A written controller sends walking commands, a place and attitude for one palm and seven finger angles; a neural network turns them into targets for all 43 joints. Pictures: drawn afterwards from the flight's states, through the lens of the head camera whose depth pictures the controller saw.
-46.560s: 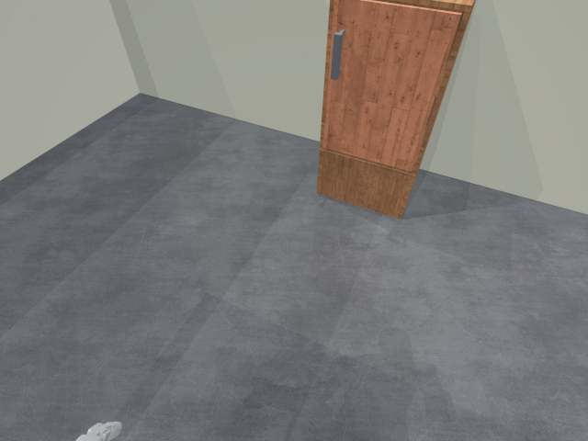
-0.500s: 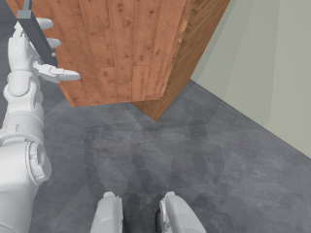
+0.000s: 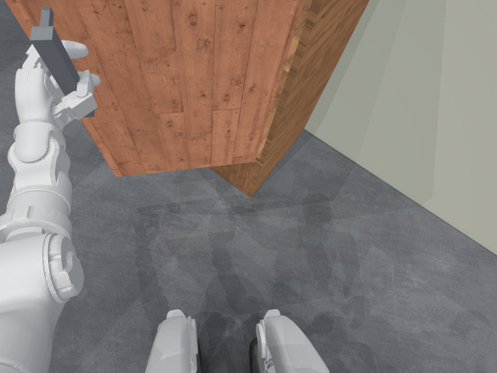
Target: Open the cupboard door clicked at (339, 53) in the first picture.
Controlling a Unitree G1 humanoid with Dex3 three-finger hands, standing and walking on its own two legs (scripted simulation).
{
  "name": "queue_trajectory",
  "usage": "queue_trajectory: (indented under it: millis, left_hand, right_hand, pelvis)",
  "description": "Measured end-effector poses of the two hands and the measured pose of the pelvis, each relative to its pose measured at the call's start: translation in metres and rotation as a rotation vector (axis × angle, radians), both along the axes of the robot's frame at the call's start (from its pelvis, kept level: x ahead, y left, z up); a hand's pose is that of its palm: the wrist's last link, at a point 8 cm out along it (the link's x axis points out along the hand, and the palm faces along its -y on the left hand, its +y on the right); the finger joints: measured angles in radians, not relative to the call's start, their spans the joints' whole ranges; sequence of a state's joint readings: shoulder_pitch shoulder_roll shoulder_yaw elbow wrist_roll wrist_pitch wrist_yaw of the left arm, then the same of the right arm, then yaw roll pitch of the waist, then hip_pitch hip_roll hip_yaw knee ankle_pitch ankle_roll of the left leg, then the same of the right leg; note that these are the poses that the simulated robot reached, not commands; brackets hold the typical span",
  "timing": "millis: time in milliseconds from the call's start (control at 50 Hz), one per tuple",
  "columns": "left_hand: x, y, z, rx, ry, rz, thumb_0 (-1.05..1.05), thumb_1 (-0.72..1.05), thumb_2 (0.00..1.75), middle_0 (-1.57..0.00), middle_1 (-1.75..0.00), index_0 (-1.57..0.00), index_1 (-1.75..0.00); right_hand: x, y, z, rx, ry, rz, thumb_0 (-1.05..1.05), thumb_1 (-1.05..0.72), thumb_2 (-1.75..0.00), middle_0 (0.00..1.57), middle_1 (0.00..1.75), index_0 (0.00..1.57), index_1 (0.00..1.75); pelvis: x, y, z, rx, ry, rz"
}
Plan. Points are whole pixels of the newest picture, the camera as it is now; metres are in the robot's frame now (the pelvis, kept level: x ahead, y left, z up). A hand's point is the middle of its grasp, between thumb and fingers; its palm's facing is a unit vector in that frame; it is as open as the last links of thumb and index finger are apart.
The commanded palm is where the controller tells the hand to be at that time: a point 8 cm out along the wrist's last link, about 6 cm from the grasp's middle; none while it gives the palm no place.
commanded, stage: close the thumb around the handle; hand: left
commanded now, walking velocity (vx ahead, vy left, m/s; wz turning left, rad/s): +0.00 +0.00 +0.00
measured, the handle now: (68, 67) +0.57 +0.23 +0.06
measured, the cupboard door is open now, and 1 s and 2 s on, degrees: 46 85 86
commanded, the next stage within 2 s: pull the door open along its arc in 0.08 s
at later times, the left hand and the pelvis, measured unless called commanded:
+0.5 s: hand (91, 117) +0.49 +0.20 +0.06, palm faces +0.09 -1.00 -0.02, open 6.0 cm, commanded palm +0.43 +0.24 +0.06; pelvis +0.01 +0.00 +0.01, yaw -1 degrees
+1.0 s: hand (179, 222) +0.32 +0.07 +0.06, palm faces +0.36 -0.93 +0.05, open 6.5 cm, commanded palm +0.26 +0.16 +0.06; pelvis +0.01 -0.03 +0.02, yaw +2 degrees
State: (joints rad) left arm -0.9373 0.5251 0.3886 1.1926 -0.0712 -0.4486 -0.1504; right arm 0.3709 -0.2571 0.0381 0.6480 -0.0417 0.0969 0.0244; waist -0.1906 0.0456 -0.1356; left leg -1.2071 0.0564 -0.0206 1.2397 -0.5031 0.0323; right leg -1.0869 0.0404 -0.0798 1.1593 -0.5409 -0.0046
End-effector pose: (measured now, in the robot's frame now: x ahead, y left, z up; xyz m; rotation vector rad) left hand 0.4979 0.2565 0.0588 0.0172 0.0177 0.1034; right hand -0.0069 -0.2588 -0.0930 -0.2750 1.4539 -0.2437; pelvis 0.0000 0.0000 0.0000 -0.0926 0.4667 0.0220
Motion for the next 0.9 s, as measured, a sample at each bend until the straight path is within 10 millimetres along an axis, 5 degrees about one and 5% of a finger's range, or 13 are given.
queue_trajectory:
  millis: [340,520,680,900]
  left_hand:
    - [-0.009,-0.002,0.0,-0.001,-0.002,0.002,0.01,0.73,0.79,-0.36,-1.35,-0.35,-1.34]
    - [-0.044,-0.011,0.0,-0.002,-0.009,-0.022,0.01,0.7,0.73,-0.37,-1.35,-0.35,-1.35]
    - [-0.105,-0.036,-0.001,-0.033,-0.023,-0.017,0.01,0.67,0.7,-0.35,-1.34,-0.35,-1.34]
    - [-0.193,-0.113,0.0,-0.088,-0.028,0.193,0.03,0.64,0.68,-0.34,-1.32,-0.36,-1.3]
  right_hand:
    - [0.004,-0.003,0.0,0.005,-0.027,-0.014,0.0,-0.91,-0.89,0.21,0.3,0.2,0.3]
    - [0.019,-0.001,0.004,0.043,-0.079,-0.028,0.0,-0.91,-0.89,0.21,0.3,0.2,0.3]
    - [0.068,0.0,0.013,0.08,-0.232,0.018,0.01,-0.91,-0.89,0.21,0.3,0.2,0.3]
    - [0.161,0.016,0.024,0.166,-0.494,0.193,0.01,-0.91,-0.89,0.2,0.3,0.2,0.3]
  pelvis:
    - [0.0,-0.003,0.002,0.009,-0.013,-0.012]
    - [0.006,-0.004,0.012,0.027,-0.045,-0.026]
    - [0.013,-0.005,0.023,0.042,-0.094,-0.026]
    - [0.009,-0.017,0.025,0.075,-0.158,-0.016]
